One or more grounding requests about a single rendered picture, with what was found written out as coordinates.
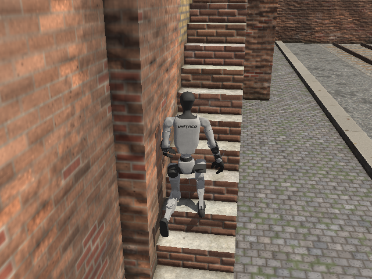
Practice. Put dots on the robot left hand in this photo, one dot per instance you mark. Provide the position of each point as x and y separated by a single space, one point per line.
170 151

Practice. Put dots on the robot right upper arm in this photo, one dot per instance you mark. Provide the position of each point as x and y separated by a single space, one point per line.
208 132

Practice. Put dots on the right robot forearm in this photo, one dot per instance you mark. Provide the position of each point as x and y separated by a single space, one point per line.
216 153

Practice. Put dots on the robot foot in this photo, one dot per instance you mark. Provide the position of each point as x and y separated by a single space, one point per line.
164 230
201 212

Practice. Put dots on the left robot foot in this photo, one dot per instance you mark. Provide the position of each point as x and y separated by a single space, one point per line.
164 230

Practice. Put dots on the left robot forearm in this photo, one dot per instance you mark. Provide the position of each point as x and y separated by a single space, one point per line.
165 150

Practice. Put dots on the right robot foot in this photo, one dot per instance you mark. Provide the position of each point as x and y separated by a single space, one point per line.
201 212

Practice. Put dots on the robot right hand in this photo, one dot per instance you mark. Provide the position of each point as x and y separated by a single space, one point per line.
221 165

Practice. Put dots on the robot left upper arm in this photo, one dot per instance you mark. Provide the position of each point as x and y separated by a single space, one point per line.
168 122

